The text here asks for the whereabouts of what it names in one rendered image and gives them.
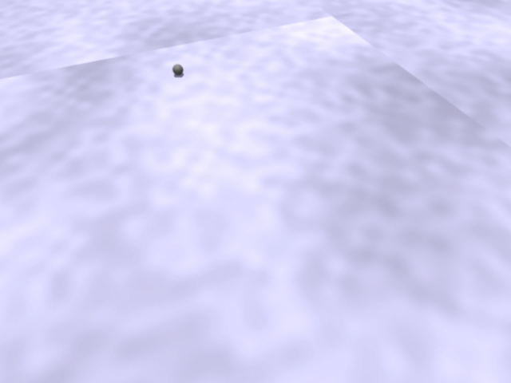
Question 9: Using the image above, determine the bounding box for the ball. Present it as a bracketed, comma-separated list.
[172, 64, 183, 75]

